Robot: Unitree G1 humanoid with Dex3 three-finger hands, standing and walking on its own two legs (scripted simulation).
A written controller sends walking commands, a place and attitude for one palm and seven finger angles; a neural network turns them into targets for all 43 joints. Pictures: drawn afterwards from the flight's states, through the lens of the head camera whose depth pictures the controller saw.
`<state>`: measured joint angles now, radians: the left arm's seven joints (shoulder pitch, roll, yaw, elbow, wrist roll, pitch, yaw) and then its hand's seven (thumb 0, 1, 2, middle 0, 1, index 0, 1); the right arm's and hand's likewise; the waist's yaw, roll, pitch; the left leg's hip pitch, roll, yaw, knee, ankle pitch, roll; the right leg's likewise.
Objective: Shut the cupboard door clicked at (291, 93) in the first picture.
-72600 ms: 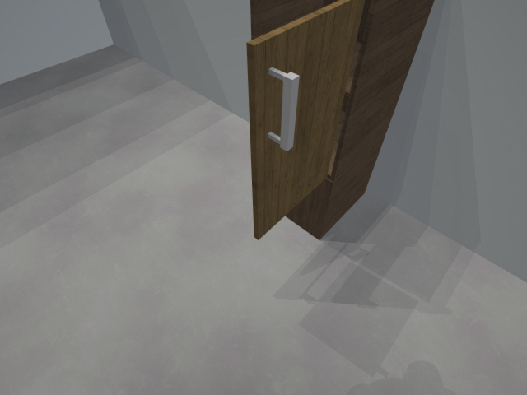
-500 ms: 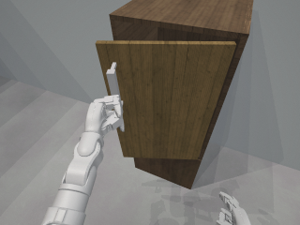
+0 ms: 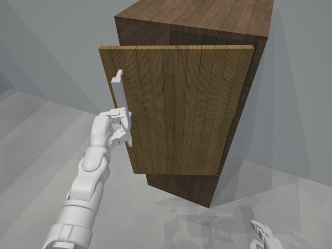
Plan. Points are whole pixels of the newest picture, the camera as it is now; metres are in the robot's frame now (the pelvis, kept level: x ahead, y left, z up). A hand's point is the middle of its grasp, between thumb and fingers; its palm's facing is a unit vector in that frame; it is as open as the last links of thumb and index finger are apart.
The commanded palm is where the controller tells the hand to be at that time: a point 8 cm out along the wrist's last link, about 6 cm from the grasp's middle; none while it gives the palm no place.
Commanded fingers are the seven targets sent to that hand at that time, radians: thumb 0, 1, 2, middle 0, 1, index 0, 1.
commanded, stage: push the door shut along its arc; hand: left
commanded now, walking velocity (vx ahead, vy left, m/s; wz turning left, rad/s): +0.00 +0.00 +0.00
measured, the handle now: (123, 100) +0.47 +0.14 +0.12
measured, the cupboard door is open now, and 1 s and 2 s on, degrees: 20 8 0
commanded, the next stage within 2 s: pull the fist back off the door in 1.94 s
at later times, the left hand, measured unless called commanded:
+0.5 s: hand (131, 116) +0.40 +0.11 +0.12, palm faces -0.10 -0.99 -0.02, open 3.1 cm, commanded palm +0.40 +0.16 +0.12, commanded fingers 0.00 0.90 0.90 -1.30 -1.50 -1.30 -1.50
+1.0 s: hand (144, 101) +0.46 +0.09 +0.12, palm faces -0.24 -0.97 -0.03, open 3.1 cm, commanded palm +0.46 +0.13 +0.12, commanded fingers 0.00 0.90 0.90 -1.30 -1.50 -1.30 -1.50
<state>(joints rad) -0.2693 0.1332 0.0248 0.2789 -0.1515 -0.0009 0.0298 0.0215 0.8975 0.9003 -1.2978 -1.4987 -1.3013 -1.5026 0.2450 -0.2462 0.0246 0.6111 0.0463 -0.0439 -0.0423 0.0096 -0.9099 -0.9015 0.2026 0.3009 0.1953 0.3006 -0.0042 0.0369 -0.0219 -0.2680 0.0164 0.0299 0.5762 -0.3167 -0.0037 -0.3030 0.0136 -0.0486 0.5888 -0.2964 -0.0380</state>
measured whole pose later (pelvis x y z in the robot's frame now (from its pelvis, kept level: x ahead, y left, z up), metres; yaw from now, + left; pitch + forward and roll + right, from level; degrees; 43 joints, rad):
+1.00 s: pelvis -0.02 +0.02 -0.01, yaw +1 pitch +9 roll +0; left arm -0.97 0.25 0.09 1.12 -0.16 -0.26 -0.18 0.02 0.90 0.90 -1.30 -1.50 -1.31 -1.50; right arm 0.35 -0.27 0.02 0.72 0.03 -0.11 -0.03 0.01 -0.91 -0.90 0.20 0.30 0.20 0.30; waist -0.12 0.02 -0.03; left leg -0.53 -0.02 0.04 0.70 -0.33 0.03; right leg -0.56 -0.02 -0.04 0.71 -0.30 -0.01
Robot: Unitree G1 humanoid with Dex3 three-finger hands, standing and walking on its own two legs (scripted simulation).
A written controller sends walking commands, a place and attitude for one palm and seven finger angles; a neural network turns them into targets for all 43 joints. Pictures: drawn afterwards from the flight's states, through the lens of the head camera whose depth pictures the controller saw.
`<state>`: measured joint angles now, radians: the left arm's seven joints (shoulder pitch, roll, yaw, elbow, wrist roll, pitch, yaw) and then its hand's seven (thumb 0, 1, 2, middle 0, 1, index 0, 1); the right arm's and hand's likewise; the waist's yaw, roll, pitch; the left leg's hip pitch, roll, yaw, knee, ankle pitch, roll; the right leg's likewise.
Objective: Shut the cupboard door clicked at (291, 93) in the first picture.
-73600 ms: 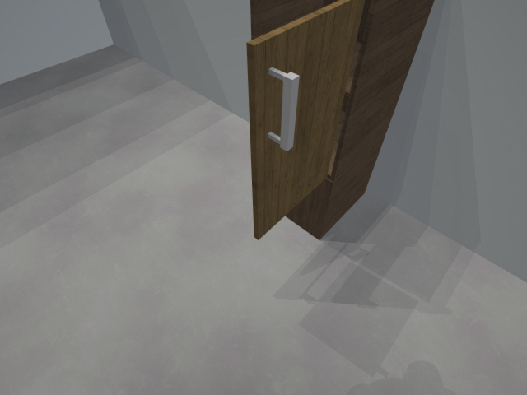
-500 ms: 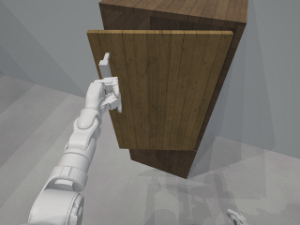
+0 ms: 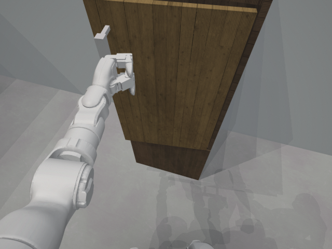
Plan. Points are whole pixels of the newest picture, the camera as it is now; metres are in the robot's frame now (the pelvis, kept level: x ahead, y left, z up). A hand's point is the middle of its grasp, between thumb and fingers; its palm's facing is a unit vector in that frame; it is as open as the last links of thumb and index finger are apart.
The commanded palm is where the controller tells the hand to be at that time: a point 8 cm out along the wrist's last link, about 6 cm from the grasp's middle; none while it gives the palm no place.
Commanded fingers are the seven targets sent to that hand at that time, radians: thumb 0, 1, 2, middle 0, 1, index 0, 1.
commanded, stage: push the door shut along its arc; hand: left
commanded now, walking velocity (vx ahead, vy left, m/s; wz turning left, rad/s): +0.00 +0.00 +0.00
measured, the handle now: (110, 61) +0.55 +0.12 +0.13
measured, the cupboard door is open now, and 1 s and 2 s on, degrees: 8 0 0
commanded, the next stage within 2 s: pull the fist back off the door in 0.94 s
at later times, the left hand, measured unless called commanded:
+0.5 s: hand (152, 61) +0.54 +0.01 +0.14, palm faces -0.37 -0.93 +0.02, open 3.1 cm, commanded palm +0.55 +0.07 +0.13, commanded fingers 0.00 0.90 0.90 -1.30 -1.50 -1.30 -1.50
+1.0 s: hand (154, 59) +0.54 +0.00 +0.14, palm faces -0.45 -0.89 -0.02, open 3.3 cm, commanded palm +0.59 +0.02 +0.13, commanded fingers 0.00 0.90 0.90 -1.30 -1.50 -1.30 -1.50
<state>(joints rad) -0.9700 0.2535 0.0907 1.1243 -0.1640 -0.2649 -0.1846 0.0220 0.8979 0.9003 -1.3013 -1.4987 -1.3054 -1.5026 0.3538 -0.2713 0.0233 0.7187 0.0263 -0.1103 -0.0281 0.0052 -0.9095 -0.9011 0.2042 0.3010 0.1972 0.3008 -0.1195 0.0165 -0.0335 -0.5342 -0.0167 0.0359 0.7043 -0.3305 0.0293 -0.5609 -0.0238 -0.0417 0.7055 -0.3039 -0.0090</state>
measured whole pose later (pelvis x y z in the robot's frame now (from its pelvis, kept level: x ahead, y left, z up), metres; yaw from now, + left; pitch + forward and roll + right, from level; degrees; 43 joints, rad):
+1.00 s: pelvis +0.01 -0.01 -0.02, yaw +1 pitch +18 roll -1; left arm -1.35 0.37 0.09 1.37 -0.13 -0.19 -0.34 0.04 0.90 1.00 -1.30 -1.50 -1.31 -1.50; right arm 0.39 -0.29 0.01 0.75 -0.02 -0.09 -0.04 0.00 -0.91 -0.90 0.21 0.30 0.20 0.30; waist -0.23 0.02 -0.05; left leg -0.77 0.00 0.00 0.82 -0.37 0.02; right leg -0.78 -0.01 -0.07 0.79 -0.33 -0.02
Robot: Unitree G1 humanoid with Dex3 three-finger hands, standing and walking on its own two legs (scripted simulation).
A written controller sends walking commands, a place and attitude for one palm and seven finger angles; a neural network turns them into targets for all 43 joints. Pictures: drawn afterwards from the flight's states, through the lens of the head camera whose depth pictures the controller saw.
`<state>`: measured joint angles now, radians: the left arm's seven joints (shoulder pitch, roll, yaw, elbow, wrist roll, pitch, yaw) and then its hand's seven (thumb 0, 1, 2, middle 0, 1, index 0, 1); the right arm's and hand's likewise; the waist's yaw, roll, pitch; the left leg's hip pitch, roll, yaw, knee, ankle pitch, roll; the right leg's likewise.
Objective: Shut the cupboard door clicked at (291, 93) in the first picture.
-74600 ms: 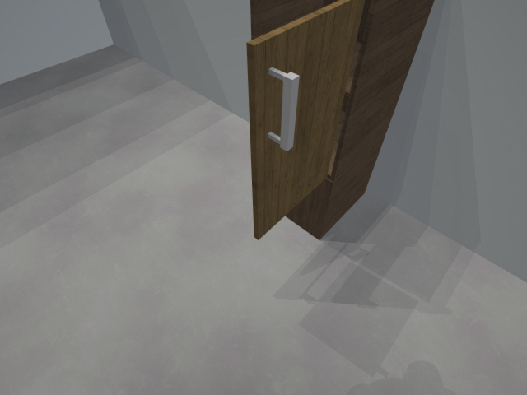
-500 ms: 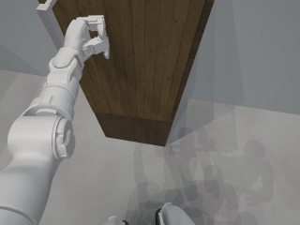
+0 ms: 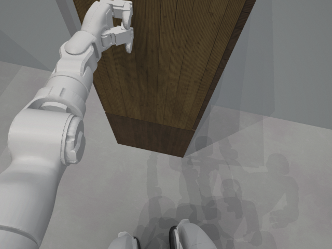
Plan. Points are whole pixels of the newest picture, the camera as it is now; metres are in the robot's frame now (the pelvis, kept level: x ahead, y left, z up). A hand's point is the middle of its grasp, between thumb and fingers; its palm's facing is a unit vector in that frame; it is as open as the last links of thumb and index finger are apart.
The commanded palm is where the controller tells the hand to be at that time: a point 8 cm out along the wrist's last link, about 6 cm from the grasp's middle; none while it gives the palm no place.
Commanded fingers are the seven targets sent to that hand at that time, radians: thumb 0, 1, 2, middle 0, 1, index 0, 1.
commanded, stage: pull the fist back off the door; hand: left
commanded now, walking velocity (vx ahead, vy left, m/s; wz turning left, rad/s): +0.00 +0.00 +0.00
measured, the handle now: (78, 21) +0.60 +0.11 +0.15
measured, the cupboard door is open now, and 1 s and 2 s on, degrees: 0 0 0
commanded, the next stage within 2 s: draw the hand back to the body in 0.92 s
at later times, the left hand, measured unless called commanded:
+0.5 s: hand (143, 34) +0.54 -0.03 +0.15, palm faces +0.00 -1.00 -0.08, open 3.3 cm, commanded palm +0.52 +0.02 +0.15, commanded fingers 0.00 0.90 0.90 -1.30 -1.50 -1.30 -1.50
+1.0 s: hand (143, 51) +0.49 -0.02 +0.15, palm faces -0.02 -1.00 +0.00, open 3.2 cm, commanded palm +0.47 +0.03 +0.15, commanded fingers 0.00 0.90 0.90 -1.30 -1.50 -1.30 -1.50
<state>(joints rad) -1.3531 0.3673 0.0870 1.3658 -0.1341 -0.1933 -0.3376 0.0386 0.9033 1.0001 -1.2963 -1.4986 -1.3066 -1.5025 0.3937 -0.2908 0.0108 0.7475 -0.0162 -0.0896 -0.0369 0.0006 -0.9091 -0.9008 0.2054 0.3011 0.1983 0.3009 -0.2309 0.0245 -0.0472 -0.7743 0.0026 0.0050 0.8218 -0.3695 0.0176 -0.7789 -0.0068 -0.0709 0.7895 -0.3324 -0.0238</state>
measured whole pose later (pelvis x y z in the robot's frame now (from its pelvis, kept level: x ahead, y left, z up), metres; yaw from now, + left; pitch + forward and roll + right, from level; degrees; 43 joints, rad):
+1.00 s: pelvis +0.02 -0.01 +0.02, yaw -2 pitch +12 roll +0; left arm -0.87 0.01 0.07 0.95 -0.04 -0.27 0.29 0.02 0.90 0.90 -1.30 -1.50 -1.30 -1.50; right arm 0.38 -0.24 -0.04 0.68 -0.03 -0.04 0.06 0.00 -0.91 -0.90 0.20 0.30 0.19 0.30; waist -0.11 0.05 -0.09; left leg -0.53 0.02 0.05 0.70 -0.37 0.01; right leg -0.56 0.02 -0.03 0.69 -0.33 -0.03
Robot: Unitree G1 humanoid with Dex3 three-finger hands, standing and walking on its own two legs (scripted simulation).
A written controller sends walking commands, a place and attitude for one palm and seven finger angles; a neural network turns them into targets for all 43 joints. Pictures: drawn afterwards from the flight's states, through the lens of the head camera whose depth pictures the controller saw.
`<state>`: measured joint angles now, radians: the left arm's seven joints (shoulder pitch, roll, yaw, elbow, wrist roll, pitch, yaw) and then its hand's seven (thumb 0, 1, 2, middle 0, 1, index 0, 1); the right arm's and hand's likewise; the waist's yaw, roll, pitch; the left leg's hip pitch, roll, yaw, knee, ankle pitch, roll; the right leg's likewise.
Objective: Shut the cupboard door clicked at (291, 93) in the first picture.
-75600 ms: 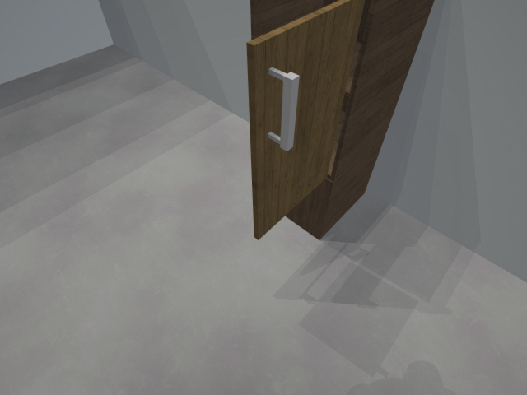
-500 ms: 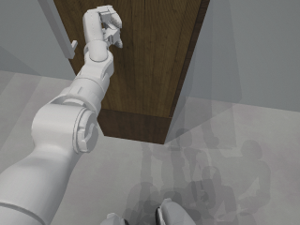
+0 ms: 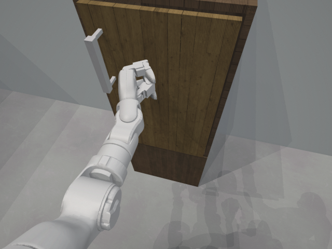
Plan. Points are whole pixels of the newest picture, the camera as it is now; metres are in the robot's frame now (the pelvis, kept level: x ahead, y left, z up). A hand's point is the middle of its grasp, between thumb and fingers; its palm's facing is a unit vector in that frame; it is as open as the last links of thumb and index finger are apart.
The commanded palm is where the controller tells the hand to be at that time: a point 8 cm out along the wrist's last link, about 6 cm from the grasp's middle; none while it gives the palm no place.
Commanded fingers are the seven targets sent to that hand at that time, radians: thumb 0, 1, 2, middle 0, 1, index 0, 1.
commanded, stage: draw the hand back to the body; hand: left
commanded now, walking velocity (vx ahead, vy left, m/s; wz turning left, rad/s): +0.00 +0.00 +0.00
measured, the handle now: (103, 63) +0.57 +0.14 +0.13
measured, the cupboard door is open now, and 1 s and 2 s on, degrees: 0 0 0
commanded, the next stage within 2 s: step back with the hand held close in 1.62 s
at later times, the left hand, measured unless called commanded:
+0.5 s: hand (105, 118) +0.35 +0.10 +0.16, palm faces +0.01 -1.00 -0.02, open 3.1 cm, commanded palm +0.32 +0.15 +0.16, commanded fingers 0.00 0.90 0.90 -1.19 -1.38 -1.19 -1.38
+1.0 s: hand (8, 180) +0.23 +0.23 +0.18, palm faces +0.29 -0.92 -0.28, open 4.3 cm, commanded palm +0.18 +0.28 +0.19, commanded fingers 0.00 0.90 0.90 -0.50 -0.63 -0.50 -0.63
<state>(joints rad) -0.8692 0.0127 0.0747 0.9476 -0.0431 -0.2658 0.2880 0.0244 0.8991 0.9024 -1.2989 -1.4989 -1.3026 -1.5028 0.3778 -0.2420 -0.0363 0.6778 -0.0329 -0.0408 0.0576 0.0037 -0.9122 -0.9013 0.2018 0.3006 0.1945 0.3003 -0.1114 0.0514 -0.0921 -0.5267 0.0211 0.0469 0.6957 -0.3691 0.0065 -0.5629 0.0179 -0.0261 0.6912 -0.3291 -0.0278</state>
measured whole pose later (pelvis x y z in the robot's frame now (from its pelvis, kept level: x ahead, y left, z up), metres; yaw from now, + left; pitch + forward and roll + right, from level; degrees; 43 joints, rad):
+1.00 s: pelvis -0.01 +0.02 +0.03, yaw +2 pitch -4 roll +0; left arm 0.22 0.27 0.13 -0.24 -0.06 -0.06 0.08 0.02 0.89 0.90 -0.77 -0.91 -0.77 -0.92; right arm 0.20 -0.21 0.05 0.61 0.02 0.00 -0.06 0.01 -0.91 -0.90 0.20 0.30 0.20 0.30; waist 0.05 0.08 0.00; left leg -0.08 -0.03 0.03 0.40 -0.24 0.04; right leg -0.11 -0.02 -0.04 0.39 -0.21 0.01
